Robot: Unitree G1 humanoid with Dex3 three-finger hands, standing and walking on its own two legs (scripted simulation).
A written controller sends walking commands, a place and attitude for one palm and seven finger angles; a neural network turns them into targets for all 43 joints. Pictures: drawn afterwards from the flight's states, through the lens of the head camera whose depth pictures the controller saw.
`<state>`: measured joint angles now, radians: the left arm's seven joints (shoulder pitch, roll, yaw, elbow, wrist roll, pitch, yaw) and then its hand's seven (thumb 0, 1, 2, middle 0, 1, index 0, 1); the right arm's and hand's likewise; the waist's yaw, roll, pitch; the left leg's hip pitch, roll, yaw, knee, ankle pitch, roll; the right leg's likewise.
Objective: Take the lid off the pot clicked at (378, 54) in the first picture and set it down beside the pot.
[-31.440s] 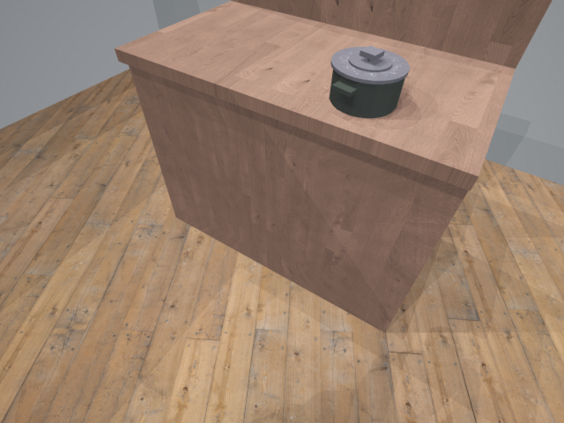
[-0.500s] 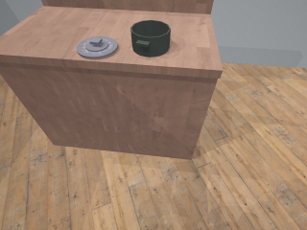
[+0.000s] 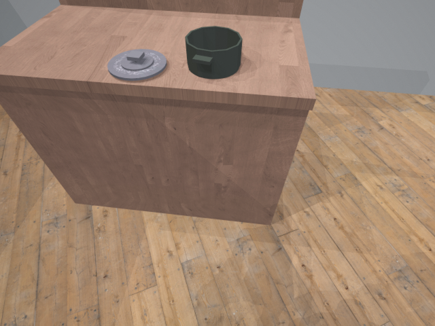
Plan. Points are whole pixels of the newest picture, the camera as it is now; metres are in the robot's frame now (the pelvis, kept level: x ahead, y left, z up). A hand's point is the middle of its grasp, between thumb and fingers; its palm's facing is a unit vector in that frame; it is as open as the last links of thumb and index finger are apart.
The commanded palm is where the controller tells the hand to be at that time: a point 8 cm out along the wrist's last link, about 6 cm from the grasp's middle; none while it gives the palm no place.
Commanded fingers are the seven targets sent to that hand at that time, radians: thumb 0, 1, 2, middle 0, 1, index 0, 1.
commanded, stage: look to check the result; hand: left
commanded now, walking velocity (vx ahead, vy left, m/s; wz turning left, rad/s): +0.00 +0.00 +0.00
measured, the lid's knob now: (135, 56) +0.83 +0.29 +0.07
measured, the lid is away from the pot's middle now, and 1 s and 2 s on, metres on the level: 0.24 0.24 0.24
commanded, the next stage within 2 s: stand and wait in 0.08 s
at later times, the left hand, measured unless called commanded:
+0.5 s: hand out of the picture +0.00 +0.17 -0.17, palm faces +0.03 -0.98 -0.20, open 7.3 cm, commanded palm none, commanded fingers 0.00 0.90 0.90 -0.20 -0.30 -0.20 -0.30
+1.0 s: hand out of the picture +0.00 +0.17 -0.17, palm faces +0.04 -0.98 -0.20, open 7.3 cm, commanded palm none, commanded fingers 0.00 0.90 0.90 -0.20 -0.30 -0.20 -0.30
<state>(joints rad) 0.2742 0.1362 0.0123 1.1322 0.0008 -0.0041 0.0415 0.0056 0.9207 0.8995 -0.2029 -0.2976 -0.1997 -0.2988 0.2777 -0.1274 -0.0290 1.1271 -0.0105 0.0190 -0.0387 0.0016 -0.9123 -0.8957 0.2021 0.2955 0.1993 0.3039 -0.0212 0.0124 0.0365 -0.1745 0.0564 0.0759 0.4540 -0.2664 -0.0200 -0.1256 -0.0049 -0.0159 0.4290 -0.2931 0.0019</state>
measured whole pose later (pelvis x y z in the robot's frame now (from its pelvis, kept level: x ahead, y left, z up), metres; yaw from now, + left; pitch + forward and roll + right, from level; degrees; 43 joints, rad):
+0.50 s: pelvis +0.00 +0.00 +0.00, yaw +0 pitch -1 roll +0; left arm 0.27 0.14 0.01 1.13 0.00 0.00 0.04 0.01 0.92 0.90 -0.20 -0.30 -0.20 -0.30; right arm 0.28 -0.13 -0.03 1.13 -0.01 0.01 -0.04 0.00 -0.91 -0.90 0.20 0.30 0.20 0.30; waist -0.02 0.02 0.04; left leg -0.17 0.05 0.08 0.44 -0.26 -0.02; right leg -0.12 -0.01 -0.02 0.43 -0.29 0.00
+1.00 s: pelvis +0.00 +0.00 +0.00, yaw +0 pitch -1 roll +0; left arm 0.28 0.13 0.01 1.13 0.00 -0.01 0.04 0.01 0.92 0.90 -0.20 -0.30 -0.20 -0.30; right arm 0.28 -0.13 -0.03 1.13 -0.01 0.01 -0.04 0.00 -0.91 -0.90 0.20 0.30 0.20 0.30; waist -0.02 0.02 0.03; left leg -0.16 0.06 0.08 0.44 -0.26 -0.02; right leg -0.12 0.00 -0.02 0.42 -0.29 0.00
